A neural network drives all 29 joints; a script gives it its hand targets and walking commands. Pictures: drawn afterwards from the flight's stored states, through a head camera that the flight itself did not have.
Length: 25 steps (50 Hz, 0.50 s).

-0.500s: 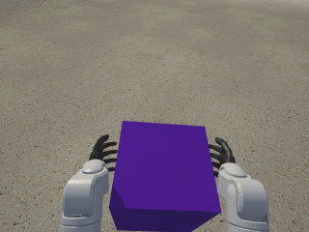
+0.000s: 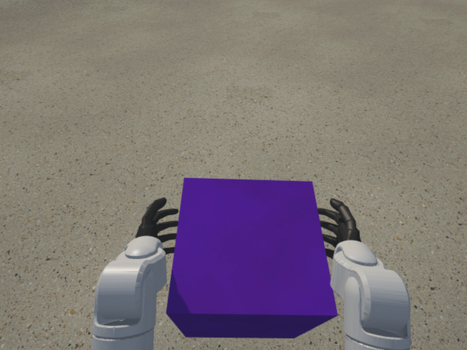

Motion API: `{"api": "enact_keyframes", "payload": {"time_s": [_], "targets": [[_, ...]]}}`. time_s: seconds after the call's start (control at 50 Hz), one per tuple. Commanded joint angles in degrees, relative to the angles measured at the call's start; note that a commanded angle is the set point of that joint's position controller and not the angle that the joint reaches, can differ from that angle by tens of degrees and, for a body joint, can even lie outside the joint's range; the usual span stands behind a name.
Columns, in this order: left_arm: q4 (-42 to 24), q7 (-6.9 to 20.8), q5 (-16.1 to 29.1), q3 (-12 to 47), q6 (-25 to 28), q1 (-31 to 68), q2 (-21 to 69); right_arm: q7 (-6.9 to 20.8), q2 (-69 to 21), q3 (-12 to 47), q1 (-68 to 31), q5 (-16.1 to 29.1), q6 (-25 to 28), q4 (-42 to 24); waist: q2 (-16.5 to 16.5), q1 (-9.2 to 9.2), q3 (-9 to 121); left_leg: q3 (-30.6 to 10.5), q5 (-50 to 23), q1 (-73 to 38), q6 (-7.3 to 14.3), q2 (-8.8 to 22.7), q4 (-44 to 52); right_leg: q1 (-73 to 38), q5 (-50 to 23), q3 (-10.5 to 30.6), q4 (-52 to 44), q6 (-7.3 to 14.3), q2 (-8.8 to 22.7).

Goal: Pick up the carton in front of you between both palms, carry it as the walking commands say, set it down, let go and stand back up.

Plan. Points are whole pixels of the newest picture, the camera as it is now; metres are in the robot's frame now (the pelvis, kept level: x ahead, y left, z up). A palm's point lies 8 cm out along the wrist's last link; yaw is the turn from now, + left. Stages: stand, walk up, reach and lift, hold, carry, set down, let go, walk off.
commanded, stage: carry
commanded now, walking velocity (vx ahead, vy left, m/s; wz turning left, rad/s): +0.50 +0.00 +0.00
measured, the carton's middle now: (244, 265) +0.29 +0.00 +0.01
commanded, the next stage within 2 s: none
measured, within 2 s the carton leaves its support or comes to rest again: neither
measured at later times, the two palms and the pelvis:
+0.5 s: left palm (182, 121) +0.60 +0.15 +0.10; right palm (307, 121) +0.60 -0.14 +0.11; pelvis +0.33 +0.02 -0.01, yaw -2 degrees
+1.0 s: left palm (204, 61) +0.94 +0.14 +0.10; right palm (295, 61) +0.94 -0.15 +0.10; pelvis +0.67 +0.00 -0.01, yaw -1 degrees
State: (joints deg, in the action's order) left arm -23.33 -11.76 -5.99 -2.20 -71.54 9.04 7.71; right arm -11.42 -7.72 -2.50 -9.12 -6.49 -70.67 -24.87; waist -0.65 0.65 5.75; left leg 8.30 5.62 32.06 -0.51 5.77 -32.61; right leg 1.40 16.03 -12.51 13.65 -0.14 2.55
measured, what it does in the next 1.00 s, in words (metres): walks ahead: left foot, then right foot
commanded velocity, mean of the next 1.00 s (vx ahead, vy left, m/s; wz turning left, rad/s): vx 0.50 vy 0.00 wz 0.00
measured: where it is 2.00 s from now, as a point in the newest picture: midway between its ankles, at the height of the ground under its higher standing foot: (245, 174)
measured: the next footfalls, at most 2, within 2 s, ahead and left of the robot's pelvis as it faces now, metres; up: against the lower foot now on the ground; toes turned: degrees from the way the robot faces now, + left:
left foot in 0.08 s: +0.23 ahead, +0.12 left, +0.00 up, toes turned +10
right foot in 0.56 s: +0.56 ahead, -0.10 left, +0.00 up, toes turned -12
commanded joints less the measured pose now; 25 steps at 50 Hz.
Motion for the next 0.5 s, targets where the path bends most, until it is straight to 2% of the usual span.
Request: {"api": "enact_keyframes", "payload": {"time_s": [0.0,0.04,0.06,0.08,0.1,0.12,0.14,0.16,0.18,0.2,0.22,0.28,0.34,0.46,0.48], "targets": [[-5.2,16.0,23.3,35.5,0.2,23.5,53.0,15.0,-54.5,36.6,-20.5,22.8,-1.1,-0.8,9.6,0.50,6.4,3.6,-2.6,-3.4,0.8,-1.6,4.3,-6.3,-22.8,4.4,-0.7,5.0,12.0],[-5.1,15.7,23.2,35.6,-0.4,24.6,52.3,15.4,-53.8,35.8,-20.7,23.1,-1.8,0.0,8.0,-0.55,7.9,7.1,-0.6,-14.6,1.5,-4.2,8.1,-3.1,-27.6,0.3,9.3,3.1,10.2],[-5.0,15.6,23.1,35.8,-0.7,25.1,52.0,15.5,-53.6,35.3,-19.9,23.2,-2.0,1.2,5.4,-1.22,11.3,7.2,3.0,-26.0,1.8,-5.0,7.4,2.2,-27.7,-1.8,18.7,1.9,8.1],[-5.2,15.5,23.1,35.8,-1.1,25.9,51.5,15.7,-53.2,34.7,-19.4,22.8,-2.2,1.8,-2.5,-2.62,14.6,-8.1,10.9,-35.9,4.0,4.3,12.3,12.0,-17.6,-2.1,32.7,-0.5,5.2],[-6.4,15.6,23.8,36.5,-1.5,28.4,52.1,15.8,-53.0,33.9,-20.4,22.2,-1.8,3.3,-17.9,-2.41,18.6,-34.1,12.9,-48.2,12.3,17.7,17.9,29.9,3.2,1.3,48.9,-2.8,-1.7],[-5.4,15.7,24.2,37.1,-1.4,28.6,53.1,16.0,-54.8,34.0,-20.1,23.0,-1.6,3.7,-16.2,-2.00,16.3,-36.5,3.8,-48.0,14.0,19.4,20.0,37.5,12.5,8.6,57.4,-1.7,-1.4],[-4.8,15.9,24.4,37.4,-0.8,29.3,55.0,16.2,-56.8,34.3,-20.6,23.3,-1.2,3.2,-12.0,-2.24,16.0,-30.0,-5.4,-46.1,13.4,17.7,18.0,39.0,11.1,11.0,60.5,-0.1,1.4],[-4.4,16.1,24.4,37.4,-0.2,29.2,56.8,16.5,-58.5,34.3,-21.2,23.3,-0.6,3.1,-6.0,-2.08,16.6,-24.6,-10.3,-44.0,11.9,16.5,16.4,38.8,7.8,12.1,59.1,0.6,3.5],[-4.3,16.3,24.6,37.5,0.6,29.7,58.7,16.7,-60.3,34.8,-22.7,23.8,0.0,2.4,-2.4,-1.77,16.3,-20.2,-11.6,-40.7,9.7,15.0,16.9,37.0,4.5,12.5,54.3,0.6,5.1],[-4.1,16.3,24.6,37.8,1.4,29.6,60.3,16.9,-61.6,35.4,-23.7,24.2,0.6,1.8,-3.3,-1.48,16.5,-16.4,-9.3,-38.5,8.0,13.9,18.3,34.7,2.2,12.0,50.2,0.3,5.5],[-4.1,16.2,24.5,38.0,2.1,29.1,61.4,17.1,-62.3,35.6,-23.9,24.7,1.1,1.3,-5.0,-1.51,16.6,-14.0,-8.4,-37.6,7.6,13.0,19.4,33.4,1.0,10.6,47.2,0.0,4.7],[-4.3,15.3,23.0,37.9,3.6,26.6,61.9,17.6,-61.8,36.0,-22.5,25.2,2.0,0.5,-7.1,-1.58,15.1,-9.4,-6.8,-37.7,8.3,11.8,21.8,34.6,-1.9,7.6,38.5,-1.0,3.7],[-6.0,14.5,22.7,38.2,3.7,25.6,60.4,17.5,-59.7,36.3,-21.2,25.0,1.9,-0.8,-7.1,-1.64,11.9,-5.5,-9.1,-38.6,8.2,9.8,22.3,35.8,-7.1,5.3,28.3,-1.4,3.1],[-7.0,14.6,23.4,37.6,0.8,24.9,54.5,16.3,-54.1,35.4,-18.8,23.1,-0.3,-0.9,-8.1,-1.82,5.5,-0.1,-17.2,-39.4,6.0,8.6,20.8,30.8,-14.6,0.9,14.9,0.7,1.2],[-6.8,14.8,23.6,37.3,0.3,25.2,53.8,16.1,-53.6,35.3,-18.8,22.9,-0.7,-0.7,-8.1,-1.74,5.6,0.9,-21.9,-39.3,5.4,8.4,18.5,27.4,-14.5,-0.1,13.8,1.4,0.5]]}}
